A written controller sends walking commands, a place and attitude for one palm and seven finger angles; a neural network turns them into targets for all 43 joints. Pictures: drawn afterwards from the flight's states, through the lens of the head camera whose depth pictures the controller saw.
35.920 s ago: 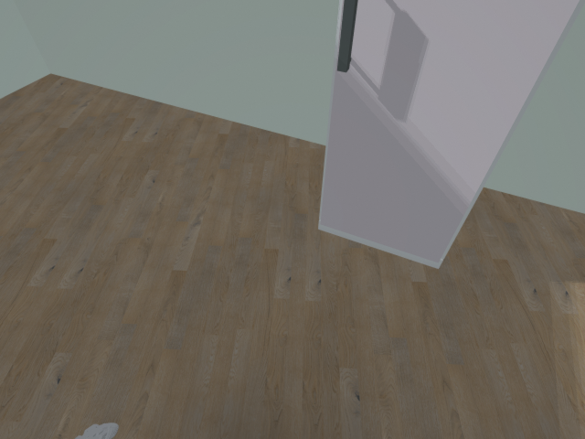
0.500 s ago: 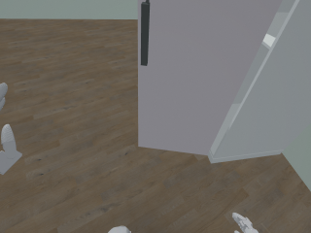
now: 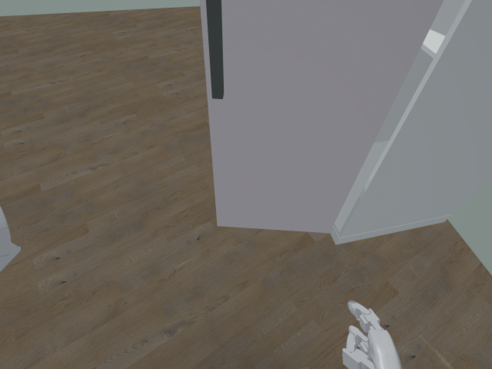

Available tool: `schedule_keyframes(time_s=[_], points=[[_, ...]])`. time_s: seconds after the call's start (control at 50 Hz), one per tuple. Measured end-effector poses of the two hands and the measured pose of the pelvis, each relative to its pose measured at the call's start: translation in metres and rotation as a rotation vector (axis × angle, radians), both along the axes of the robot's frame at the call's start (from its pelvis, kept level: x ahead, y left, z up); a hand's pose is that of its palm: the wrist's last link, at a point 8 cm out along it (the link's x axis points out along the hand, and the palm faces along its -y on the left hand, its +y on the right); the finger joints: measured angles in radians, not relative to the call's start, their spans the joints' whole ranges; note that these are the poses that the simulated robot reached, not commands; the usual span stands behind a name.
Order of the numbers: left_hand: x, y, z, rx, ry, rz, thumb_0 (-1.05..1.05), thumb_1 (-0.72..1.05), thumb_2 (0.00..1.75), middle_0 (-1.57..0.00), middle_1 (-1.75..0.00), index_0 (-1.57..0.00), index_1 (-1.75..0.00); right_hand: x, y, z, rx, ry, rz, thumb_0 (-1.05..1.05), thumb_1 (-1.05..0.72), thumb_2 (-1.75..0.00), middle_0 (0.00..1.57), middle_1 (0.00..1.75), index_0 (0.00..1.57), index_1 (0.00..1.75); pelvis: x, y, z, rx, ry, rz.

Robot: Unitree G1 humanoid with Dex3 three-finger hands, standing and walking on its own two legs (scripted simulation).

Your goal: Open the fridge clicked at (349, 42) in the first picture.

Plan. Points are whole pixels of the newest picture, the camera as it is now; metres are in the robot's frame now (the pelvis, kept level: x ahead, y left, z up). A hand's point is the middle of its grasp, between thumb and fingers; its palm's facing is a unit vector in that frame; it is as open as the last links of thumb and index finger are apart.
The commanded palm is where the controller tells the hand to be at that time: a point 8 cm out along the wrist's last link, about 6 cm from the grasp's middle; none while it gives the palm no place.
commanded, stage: stop stepping back and stand still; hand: left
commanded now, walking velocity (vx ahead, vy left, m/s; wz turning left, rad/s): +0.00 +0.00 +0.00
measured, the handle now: (217, 44) +0.74 +0.11 +0.16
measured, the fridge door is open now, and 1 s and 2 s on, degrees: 74 74 74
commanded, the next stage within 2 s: let the arm hang, fingers relaxed in 0.18 s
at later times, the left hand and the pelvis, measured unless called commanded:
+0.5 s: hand out of the picture +0.11 +0.24 -0.10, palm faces -0.01 -0.94 -0.35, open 7.4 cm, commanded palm none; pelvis -0.03 +0.01 -0.01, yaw +3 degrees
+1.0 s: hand out of the picture -0.06 +0.26 -0.16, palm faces +0.03 -0.95 -0.30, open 7.3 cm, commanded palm none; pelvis -0.05 +0.03 +0.00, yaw +2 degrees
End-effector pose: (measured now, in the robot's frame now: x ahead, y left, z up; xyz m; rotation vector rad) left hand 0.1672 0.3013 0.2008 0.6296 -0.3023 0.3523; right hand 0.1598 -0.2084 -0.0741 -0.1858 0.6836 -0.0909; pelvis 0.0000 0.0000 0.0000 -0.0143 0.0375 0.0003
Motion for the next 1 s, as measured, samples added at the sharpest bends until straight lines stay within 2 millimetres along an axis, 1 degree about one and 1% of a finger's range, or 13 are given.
schedule_keyframes(time_s=[0.14,0.28,0.3,0.34,0.38,0.42,0.46,0.52,0.6,0.7,0.8,0.9,1.0], points=[[-0.003,-0.001,-0.033,-0.109,0.128,0.049,0.01,0.89,0.89,-0.21,-0.30,-0.21,-0.31,0.003,-0.020,0.001,-0.047,0.022,-0.043,0.01,-0.91,-0.89,0.21,0.30,0.21,0.30,0.004,-0.001,0.001,0.010,-0.003,-0.002],[-0.015,-0.003,-0.027,-0.135,0.049,0.039,0.01,0.89,0.89,-0.21,-0.30,-0.21,-0.31,-0.003,-0.035,0.013,-0.113,0.009,-0.058,0.01,-0.91,-0.89,0.20,0.30,0.20,0.30,-0.003,0.000,0.002,0.005,-0.021,0.008],[-0.014,-0.001,-0.031,-0.129,0.054,0.030,0.01,0.89,0.89,-0.21,-0.30,-0.21,-0.31,-0.004,-0.035,0.012,-0.105,0.001,-0.044,0.01,-0.91,-0.89,0.20,0.30,0.20,0.30,-0.005,0.001,0.001,0.002,-0.019,0.017],[-0.005,0.005,-0.067,-0.163,0.209,0.031,0.00,0.90,0.90,-0.21,-0.30,-0.21,-0.30,-0.006,-0.038,0.002,-0.091,0.034,0.001,0.01,-0.91,-0.89,0.20,0.30,0.20,0.30,-0.011,0.006,-0.001,-0.001,-0.015,0.035],[-0.001,0.010,-0.120,-0.230,0.453,0.060,0.00,0.90,0.90,-0.20,-0.30,-0.20,-0.30,-0.009,-0.043,-0.010,-0.085,0.081,0.019,0.01,-0.91,-0.89,0.20,0.30,0.20,0.30,-0.018,0.011,-0.004,0.000,-0.010,0.043],[-0.012,0.006,-0.177,-0.298,0.704,0.094,0.00,0.90,0.90,-0.20,-0.30,-0.20,-0.30,-0.018,-0.046,-0.021,-0.079,0.122,0.013,0.01,-0.91,-0.89,0.20,0.30,0.20,0.30,-0.025,0.014,-0.006,0.004,-0.010,0.046],[-0.035,-0.005,-0.228,-0.360,0.923,0.116,0.00,0.91,0.90,-0.20,-0.30,-0.20,-0.30,-0.032,-0.047,-0.030,-0.077,0.170,0.004,0.01,-0.91,-0.89,0.20,0.30,0.20,0.30,-0.030,0.015,-0.007,0.008,-0.015,0.047],[-0.083,-0.029,-0.288,-0.466,1.172,0.136,0.01,0.91,0.89,-0.20,-0.30,-0.20,-0.30,-0.063,-0.045,-0.039,-0.088,0.281,-0.003,0.01,-0.91,-0.89,0.20,0.30,0.20,0.30,-0.036,0.013,-0.007,0.013,-0.026,0.051],[-0.150,-0.062,-0.337,-0.611,1.411,0.166,0.01,0.91,0.89,-0.20,-0.30,-0.20,-0.30,-0.115,-0.041,-0.044,-0.108,0.466,-0.022,0.01,-0.91,-0.89,0.20,0.30,0.20,0.30,-0.041,0.010,-0.005,0.010,-0.039,0.055],[-0.214,-0.057,-0.352,-0.679,1.558,0.284,0.00,0.96,0.89,-0.21,-0.30,-0.21,-0.30,-0.170,-0.033,-0.048,-0.106,0.645,-0.057,0.01,-0.91,-0.89,0.20,0.30,0.20,0.30,-0.045,0.010,-0.001,-0.007,-0.044,0.061],[-0.252,-0.041,-0.345,-0.674,1.640,0.372,0.00,0.94,0.89,-0.20,-0.30,-0.20,-0.30,-0.197,-0.021,-0.055,-0.074,0.718,-0.089,0.01,-0.91,-0.89,0.20,0.30,0.20,0.30,-0.048,0.018,0.002,-0.015,-0.044,0.057],[-0.257,-0.018,-0.335,-0.636,1.639,0.425,0.00,0.92,0.89,-0.20,-0.30,-0.20,-0.30,-0.202,-0.011,-0.061,-0.044,0.715,-0.104,0.01,-0.91,-0.89,0.20,0.30,0.20,0.30,-0.049,0.026,0.003,-0.013,-0.046,0.050],[-0.236,0.002,-0.329,-0.595,1.582,0.428,0.00,0.92,0.89,-0.20,-0.30,-0.20,-0.30,-0.192,-0.007,-0.063,-0.035,0.680,-0.106,0.01,-0.91,-0.89,0.20,0.30,0.20,0.30,-0.048,0.032,0.004,-0.006,-0.046,0.043]])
